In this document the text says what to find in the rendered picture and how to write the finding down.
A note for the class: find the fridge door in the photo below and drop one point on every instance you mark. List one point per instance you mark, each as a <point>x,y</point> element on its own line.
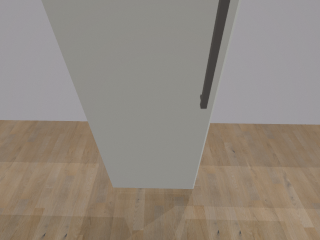
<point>138,68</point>

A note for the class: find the handle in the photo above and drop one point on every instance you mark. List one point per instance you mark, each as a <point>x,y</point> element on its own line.
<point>221,16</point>

